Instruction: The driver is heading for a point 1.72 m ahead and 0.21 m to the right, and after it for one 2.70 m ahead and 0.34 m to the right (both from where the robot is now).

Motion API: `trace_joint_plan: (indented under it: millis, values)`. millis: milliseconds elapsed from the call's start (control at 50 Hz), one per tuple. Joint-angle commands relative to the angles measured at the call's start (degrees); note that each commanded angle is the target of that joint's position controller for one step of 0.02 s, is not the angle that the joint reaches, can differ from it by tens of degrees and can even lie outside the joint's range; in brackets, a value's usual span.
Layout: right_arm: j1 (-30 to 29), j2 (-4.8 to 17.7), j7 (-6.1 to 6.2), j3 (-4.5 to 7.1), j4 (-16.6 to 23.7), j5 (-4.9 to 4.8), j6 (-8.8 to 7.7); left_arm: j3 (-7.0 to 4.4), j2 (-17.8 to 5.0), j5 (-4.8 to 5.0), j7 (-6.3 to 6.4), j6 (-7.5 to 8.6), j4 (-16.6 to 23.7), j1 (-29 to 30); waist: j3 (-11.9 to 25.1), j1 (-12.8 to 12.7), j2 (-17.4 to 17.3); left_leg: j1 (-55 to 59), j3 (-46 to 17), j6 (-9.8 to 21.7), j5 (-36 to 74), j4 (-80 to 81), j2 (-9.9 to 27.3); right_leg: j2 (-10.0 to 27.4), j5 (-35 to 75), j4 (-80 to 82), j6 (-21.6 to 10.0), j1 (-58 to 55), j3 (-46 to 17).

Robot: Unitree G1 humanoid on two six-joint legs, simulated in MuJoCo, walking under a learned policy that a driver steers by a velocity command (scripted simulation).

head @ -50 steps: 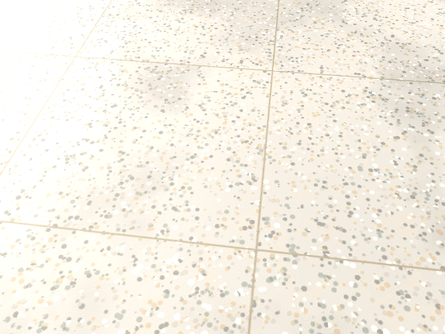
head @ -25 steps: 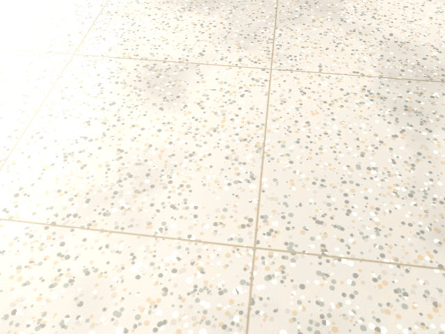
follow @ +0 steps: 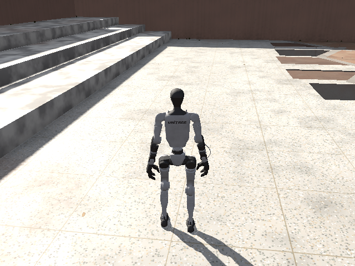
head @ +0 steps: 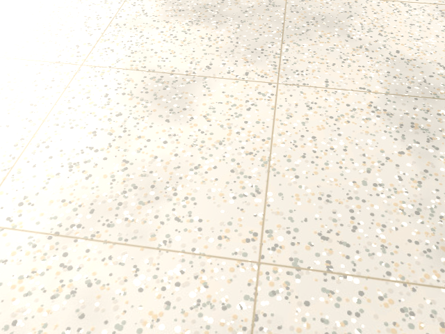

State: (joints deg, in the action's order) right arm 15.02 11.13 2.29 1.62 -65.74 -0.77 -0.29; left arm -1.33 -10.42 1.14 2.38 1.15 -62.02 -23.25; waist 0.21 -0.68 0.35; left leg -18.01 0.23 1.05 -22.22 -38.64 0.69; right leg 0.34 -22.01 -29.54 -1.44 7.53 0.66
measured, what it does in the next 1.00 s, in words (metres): walks ahead: right foot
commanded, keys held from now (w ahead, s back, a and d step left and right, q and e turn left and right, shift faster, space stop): w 1.00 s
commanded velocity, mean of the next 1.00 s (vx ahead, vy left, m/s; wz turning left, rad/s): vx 0.43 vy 0.00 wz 0.00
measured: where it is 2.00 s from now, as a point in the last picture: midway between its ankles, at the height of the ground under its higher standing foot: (237, 183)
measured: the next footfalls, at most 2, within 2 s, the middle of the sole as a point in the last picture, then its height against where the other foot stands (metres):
right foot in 0.60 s outside the picture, level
left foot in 1.14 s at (196, 265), level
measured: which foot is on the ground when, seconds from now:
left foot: down 0.00-0.60, up 0.62-1.00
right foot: down 0.00-0.12, up 0.14-0.58, down 0.60-1.00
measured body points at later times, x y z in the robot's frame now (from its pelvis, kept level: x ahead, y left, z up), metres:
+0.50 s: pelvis +0.19 +0.02 +0.00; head +0.22 +0.02 +0.45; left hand +0.41 +0.24 -0.11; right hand +0.08 -0.21 -0.14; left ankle +0.03 +0.12 -0.73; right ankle +0.38 -0.12 -0.70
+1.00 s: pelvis +0.49 -0.02 +0.01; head +0.50 -0.02 +0.46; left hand +0.46 +0.24 -0.13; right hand +0.67 -0.27 -0.10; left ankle +0.69 +0.15 -0.68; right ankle +0.41 -0.11 -0.73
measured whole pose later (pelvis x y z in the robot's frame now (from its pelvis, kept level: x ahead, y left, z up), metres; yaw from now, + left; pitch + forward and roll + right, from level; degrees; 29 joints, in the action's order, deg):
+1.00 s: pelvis +0.49 -0.02 +0.01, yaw +0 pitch +1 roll -2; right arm 3.5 14.1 0.0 3.2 -51.3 -0.8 -4.9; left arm -2.8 -13.1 0.6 -0.1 5.6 -58.5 -21.7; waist 0.0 -4.2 -2.1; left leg -38.9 -1.5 0.8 4.4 -37.1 7.4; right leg -4.0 -12.3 -10.7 -3.2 -0.1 3.6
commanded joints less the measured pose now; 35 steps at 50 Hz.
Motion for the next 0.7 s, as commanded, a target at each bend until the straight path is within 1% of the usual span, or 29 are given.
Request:
trace_joint_plan:
  millis: [20, 40, 60, 80, 100, 120, 140, 160, 180, 200, 220, 240, 260, 300, 340, 380, 440, 480, 500, 520, 540, 560, 580, 600, 620, 640, 660, 680, 700]
  values:
    - [-5.64, 3.17, -1.41, 0.43, 5.23, -0.80, -3.34, -2.62, -10.57, 0.15, 0.15, 1.58, 2.00, -3.10, -13.93, -0.92, 9.82, -13.72, 0.64, 2.66, -4.92, -9.24, 2.25, 19.24, -21.47, 21.21, -12.31, 6.99, -25.12]
    - [-4.89, 3.36, -1.81, 0.54, 5.56, -1.22, -4.10, -2.59, -10.00, 0.38, -0.09, 1.88, 2.65, -1.73, -13.64, 0.15, 9.06, -12.75, 0.40, 3.56, -6.08, -5.23, 2.94, 18.28, -17.41, 19.76, -11.09, 5.81, -22.69]
    - [-2.19, 3.29, -2.10, 0.73, 4.85, -1.48, -4.70, -2.61, -9.89, 0.89, -0.33, 1.88, 3.33, 0.31, -12.52, 2.06, 7.79, -6.43, 1.78, 4.15, -3.91, 2.46, 2.24, 15.80, -13.94, 17.55, -9.12, 7.27, -18.22]
    - [3.16, 3.38, -2.25, 1.25, 2.40, -1.40, -4.97, -2.56, -9.75, 1.18, -0.57, 1.70, 3.89, 1.83, -10.27, 4.26, 6.10, 4.64, 4.83, 3.74, 2.67, 9.27, -0.61, 12.13, -10.31, 13.81, -7.34, 11.36, -13.09]
    - [8.65, 4.45, -2.31, 2.11, 0.00, -0.91, -4.85, -2.45, -9.58, 1.04, -0.76, 1.76, 4.47, 2.32, -7.72, 5.82, 3.82, 13.71, 4.93, 2.81, 6.94, 10.73, -2.54, 8.63, -3.72, 7.79, -6.02, 15.14, -9.12]
    - [16.69, 8.07, -2.11, 3.46, -1.37, -0.63, -4.90, -1.70, -7.49, 0.47, -1.09, 2.28, 5.63, 4.36, -4.37, 9.06, -5.76, 22.17, -8.44, 5.17, 2.91, 17.16, 5.77, 3.12, 4.67, -10.26, -2.98, 21.29, -1.91]
    - [24.17, 15.28, -2.55, 4.84, -1.58, -0.89, -5.36, -0.62, -3.01, 0.35, -0.95, 3.40, 7.98, 3.95, 0.43, 10.08, -20.25, 30.28, -35.60, 13.79, -4.10, 27.93, 19.44, -3.84, -6.02, -29.09, -0.36, 33.31, 1.90]
    - [20.45, 11.18, -2.70, 3.21, -0.99, 0.31, -6.32, -1.00, -4.44, 1.56, -1.11, 4.37, 8.56, 5.17, -1.52, 7.41, -13.25, 26.51, -43.88, 16.33, -10.69, 30.42, 23.13, -1.27, -8.69, -40.88, -1.54, 37.98, -5.52]
    - [14.51, 8.16, -2.69, 2.27, 1.06, 0.24, -6.96, -1.23, -5.60, 2.35, -1.63, 5.06, 9.16, 6.63, -6.14, 5.13, -8.06, 23.27, -37.13, 14.53, -10.21, 29.85, 21.79, 1.95, -3.41, -44.93, -3.26, 41.65, -6.88]
    - [10.30, 6.66, -2.97, 1.60, 2.61, 0.26, -7.14, -1.43, -6.03, 1.99, -1.92, 5.50, 8.76, 6.75, -6.82, 3.59, -5.26, 21.18, -29.15, 12.31, -5.90, 30.16, 18.65, 4.32, 2.51, -44.04, -4.13, 41.27, -6.09]
    - [8.20, 5.97, -3.27, 1.14, 3.50, 0.28, -6.98, -2.10, -7.17, 1.20, -1.96, 5.79, 8.64, 7.24, -7.37, 2.57, -3.90, 19.71, -22.75, 10.50, 1.11, 30.62, 16.19, 5.90, 6.89, -40.47, -4.28, 40.23, -5.35]
    - [8.41, 4.49, -3.28, 0.58, 3.58, 0.47, -6.60, -2.83, -8.44, 0.69, -2.19, 5.68, 8.59, 7.78, -7.00, 2.16, -4.28, 18.74, -16.78, 8.75, 8.15, 30.90, 13.47, 6.86, 9.55, -37.24, -4.00, 37.59, -4.34]
    - [10.10, 3.91, -3.06, 0.30, 3.27, 0.65, -6.19, -3.01, -7.95, 0.64, -2.57, 5.35, 8.43, 7.81, -6.28, 2.17, -5.16, 18.61, -13.01, 8.04, 13.61, 30.92, 11.90, 7.03, 11.07, -35.12, -3.44, 35.91, -3.13]
    - [13.10, 5.17, -2.30, 0.28, 2.84, 0.81, -5.67, -2.73, -5.77, 0.44, -3.05, 4.53, 9.13, 10.14, -6.14, 2.38, -4.51, 18.71, -9.32, 8.69, 21.80, 31.13, 11.17, 6.95, 13.01, -31.71, -1.73, 36.55, -1.14]
    - [13.30, 7.08, -1.58, 0.47, 3.50, 1.04, -5.31, -2.13, -4.44, 0.26, -3.10, 4.20, 11.74, 16.33, -7.49, 3.04, -3.49, 17.29, -7.60, 9.46, 24.57, 32.26, 11.37, 6.76, 15.94, -24.11, -0.26, 37.72, -0.37]
    - [13.15, 8.01, -1.09, 0.57, 4.35, 1.11, -5.00, -1.49, -3.76, 0.27, -3.35, 4.36, 14.03, 22.42, -8.47, 4.16, -3.89, 14.78, -5.36, 9.24, 24.35, 33.44, 10.43, 5.47, 20.26, -14.87, 0.37, 35.00, 0.96]
    - [15.69, 9.00, -0.88, 1.03, 4.16, 0.47, -4.96, -1.15, -4.51, 0.63, -4.12, 4.50, 15.94, 27.85, -9.54, 5.21, -4.74, 14.94, -3.75, 9.37, 23.72, 34.48, 11.22, 3.63, 23.69, -7.35, -0.01, 31.21, 2.54]
    - [16.27, 8.98, -0.81, 1.32, 3.87, -0.07, -4.84, -1.12, -5.19, 0.80, -4.71, 4.72, 17.17, 30.05, -10.23, 4.67, -4.78, 18.42, -3.15, 8.92, 25.97, 33.45, 12.77, 3.42, 23.69, -4.07, -1.39, 30.99, 1.75]
    - [16.03, 9.20, -0.79, 1.54, 3.91, -0.16, -4.67, -1.24, -5.72, 0.79, -5.02, 4.92, 17.59, 30.37, -9.83, 4.00, -4.85, 20.65, -2.66, 8.47, 28.83, 32.03, 13.46, 3.10, 22.81, -2.75, -2.26, 30.36, 1.65]
    - [15.28, 9.72, -0.79, 1.81, 4.17, -0.08, -4.48, -1.60, -6.66, 0.76, -5.24, 5.13, 17.65, 29.34, -8.44, 2.69, -5.26, 22.59, -2.03, 7.84, 34.99, 29.52, 13.92, 2.31, 21.46, -1.82, -3.22, 27.93, 1.89]
    - [14.44, 10.54, -0.80, 2.13, 4.52, 0.14, -4.23, -2.27, -8.06, 0.72, -5.30, 5.24, 17.23, 26.70, -5.70, 0.74, -6.46, 24.12, -1.54, 7.20, 45.24, 25.62, 14.20, 0.74, 19.90, -1.97, -4.19, 23.26, 2.75]
    - [13.49, 11.15, -0.85, 2.39, 4.83, 0.48, -3.77, -3.33, -10.01, 0.76, -5.13, 5.22, 15.79, 20.87, -1.30, -2.62, -7.77, 24.49, -0.49, 6.43, 55.97, 18.35, 13.65, -1.36, 18.43, -2.70, -5.41, 15.38, 4.03]
    - [12.45, 10.69, -0.93, 2.18, 5.37, 0.75, -3.31, -4.76, -12.41, 0.94, -4.75, 4.98, 12.64, 10.71, 4.55, -7.59, -7.74, 20.73, 1.31, 4.86, 60.12, 6.45, 11.20, -2.80, 18.42, -2.39, -7.02, 2.29, 4.77]
    - [12.16, 8.96, -1.17, 1.33, 6.95, 1.42, -3.29, -5.94, -16.38, 0.33, -4.10, 4.61, 10.31, 0.31, 12.04, -10.94, -2.74, 6.60, 2.53, 3.08, 43.85, -11.81, 8.19, 7.30, 15.05, -3.35, -10.48, -16.13, -7.29]
    - [20.86, -1.36, -2.17, -1.35, 7.23, 0.84, -4.68, -6.47, -20.30, -0.69, -4.52, 4.58, 8.66, -4.05, 23.33, -5.27, 14.79, -13.52, -0.77, -0.21, -3.03, -33.80, -4.04, 22.48, -0.41, 6.24, -20.91, -34.07, -39.06]
    - [15.94, 4.12, -2.53, -0.09, 7.13, -0.93, -6.61, -4.91, -14.59, -0.52, -4.55, 4.70, 8.61, -2.10, 21.05, -7.09, 10.79, -19.87, -8.88, 1.26, -8.75, -41.57, -2.84, 21.25, -4.34, 14.10, -18.80, -31.37, -46.22]
    - [9.23, 7.85, -2.55, 0.97, 9.80, -2.42, -7.63, -4.11, -12.13, -0.29, -4.41, 5.07, 9.41, 4.13, 10.51, -5.56, 9.05, -24.57, -7.06, 2.36, -4.89, -43.02, 0.28, 19.69, 0.18, 14.53, -15.64, -22.73, -36.46]
    - [5.60, 8.73, -1.99, 1.12, 10.82, -2.19, -8.04, -3.39, -10.22, -0.47, -4.49, 5.45, 10.83, 9.99, 6.35, -3.50, 2.37, -21.85, -6.00, 2.81, 0.99, -40.19, 3.65, 17.89, 8.54, 15.63, -13.98, -12.77, -28.23]
    - [4.33, 8.65, -1.45, 1.77, 10.82, -1.28, -7.70, -2.92, -8.62, -1.06, -4.80, 5.79, 11.04, 12.98, 3.42, -1.37, 0.19, -18.56, -5.16, 2.73, 4.21, -36.74, 5.70, 15.77, 15.19, 16.79, -12.90, -4.59, -21.78]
